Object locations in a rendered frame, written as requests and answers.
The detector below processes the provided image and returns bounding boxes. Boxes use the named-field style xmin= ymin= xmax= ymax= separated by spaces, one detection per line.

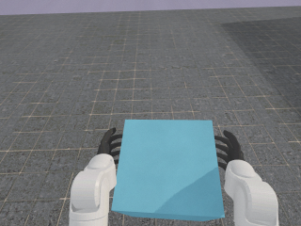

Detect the left robot hand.
xmin=97 ymin=127 xmax=123 ymax=165

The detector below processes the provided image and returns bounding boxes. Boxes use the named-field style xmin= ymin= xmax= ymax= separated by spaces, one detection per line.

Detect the carton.
xmin=111 ymin=120 xmax=225 ymax=221

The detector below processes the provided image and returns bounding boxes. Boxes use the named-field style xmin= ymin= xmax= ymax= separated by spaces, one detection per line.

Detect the left robot forearm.
xmin=69 ymin=153 xmax=117 ymax=226

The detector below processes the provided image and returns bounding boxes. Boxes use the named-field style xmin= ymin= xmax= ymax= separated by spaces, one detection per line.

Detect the right robot hand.
xmin=214 ymin=130 xmax=245 ymax=170

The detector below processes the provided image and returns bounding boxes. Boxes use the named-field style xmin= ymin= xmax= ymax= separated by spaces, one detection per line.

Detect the right robot forearm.
xmin=224 ymin=159 xmax=279 ymax=226

